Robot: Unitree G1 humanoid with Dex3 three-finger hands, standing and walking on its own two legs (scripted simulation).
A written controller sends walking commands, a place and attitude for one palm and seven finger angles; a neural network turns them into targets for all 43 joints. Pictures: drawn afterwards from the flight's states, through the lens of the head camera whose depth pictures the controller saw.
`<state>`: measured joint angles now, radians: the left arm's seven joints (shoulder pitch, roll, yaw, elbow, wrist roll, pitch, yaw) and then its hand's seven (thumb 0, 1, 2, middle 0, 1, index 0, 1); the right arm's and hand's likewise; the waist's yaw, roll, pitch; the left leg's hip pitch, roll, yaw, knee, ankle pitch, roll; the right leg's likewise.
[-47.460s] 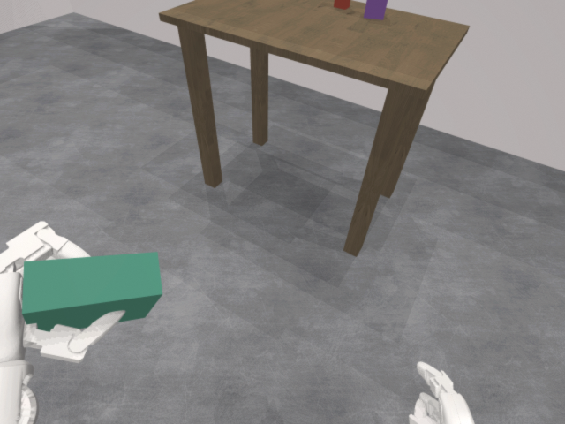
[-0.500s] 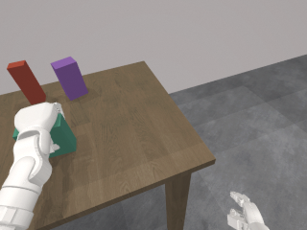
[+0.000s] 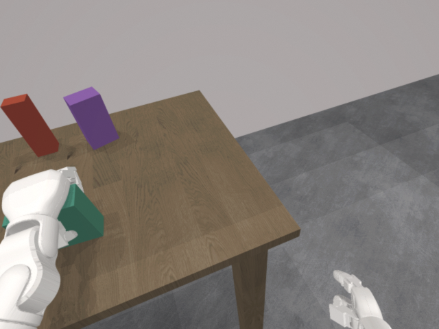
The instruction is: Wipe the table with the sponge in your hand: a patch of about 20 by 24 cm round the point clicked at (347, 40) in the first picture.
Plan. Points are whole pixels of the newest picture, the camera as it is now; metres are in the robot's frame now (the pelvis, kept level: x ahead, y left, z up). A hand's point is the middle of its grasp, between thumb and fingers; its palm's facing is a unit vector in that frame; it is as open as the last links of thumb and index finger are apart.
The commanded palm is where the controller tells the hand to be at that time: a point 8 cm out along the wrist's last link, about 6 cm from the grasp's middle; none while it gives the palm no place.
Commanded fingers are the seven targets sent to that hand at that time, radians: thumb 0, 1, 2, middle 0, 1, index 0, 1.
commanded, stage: wipe back along the first lane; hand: left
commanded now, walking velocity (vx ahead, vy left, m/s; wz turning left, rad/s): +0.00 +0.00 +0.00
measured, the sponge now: (65, 225) +0.26 +0.32 +0.10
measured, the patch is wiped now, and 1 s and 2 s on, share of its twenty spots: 1.00 1.00 1.00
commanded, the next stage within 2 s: lift the sponge slowly off the table in 0.46 s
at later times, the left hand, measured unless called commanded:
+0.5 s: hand (53, 234) +0.21 +0.29 +0.14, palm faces +0.19 -0.08 -0.98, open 8.9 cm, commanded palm +0.16 +0.27 +0.16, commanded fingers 0.00 0.10 1.30 -1.20 -1.60 -1.20 -1.60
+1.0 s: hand (51, 241) +0.20 +0.28 +0.14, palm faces +0.20 -0.11 -0.97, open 8.8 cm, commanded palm +0.16 +0.27 +0.19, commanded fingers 0.00 0.10 1.30 -1.20 -1.60 -1.20 -1.60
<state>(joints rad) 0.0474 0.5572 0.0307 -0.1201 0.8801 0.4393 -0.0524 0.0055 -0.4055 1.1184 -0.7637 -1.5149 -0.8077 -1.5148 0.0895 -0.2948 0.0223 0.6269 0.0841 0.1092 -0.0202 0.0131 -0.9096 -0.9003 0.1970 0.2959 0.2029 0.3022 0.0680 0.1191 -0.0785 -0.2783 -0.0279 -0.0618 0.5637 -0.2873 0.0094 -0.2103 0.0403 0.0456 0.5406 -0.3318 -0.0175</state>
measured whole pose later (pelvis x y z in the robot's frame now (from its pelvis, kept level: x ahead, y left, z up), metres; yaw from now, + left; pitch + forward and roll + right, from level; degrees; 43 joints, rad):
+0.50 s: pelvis -0.01 +0.01 +0.00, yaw -1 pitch -1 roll +0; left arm 0.25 0.49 0.00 -0.40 0.89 0.50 0.01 0.04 -0.39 1.10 -0.75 -1.52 -0.81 -1.51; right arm 0.03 -0.26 0.04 0.60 0.08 0.11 -0.01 0.01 -0.91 -0.90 0.20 0.30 0.20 0.30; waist 0.10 0.12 -0.08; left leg -0.28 -0.04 -0.04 0.58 -0.29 0.02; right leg -0.21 0.03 0.07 0.56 -0.33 0.00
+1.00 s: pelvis -0.02 +0.00 +0.00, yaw +0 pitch -3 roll +0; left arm 0.22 0.51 -0.02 -0.40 0.86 0.52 -0.01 0.04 -0.41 1.10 -0.78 -1.50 -0.83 -1.49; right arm 0.04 -0.26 0.05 0.62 0.07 0.07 -0.04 0.01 -0.91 -0.90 0.20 0.30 0.20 0.30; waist 0.11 0.11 -0.06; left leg -0.25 -0.03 -0.05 0.57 -0.27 0.01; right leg -0.19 0.04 0.05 0.55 -0.32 -0.02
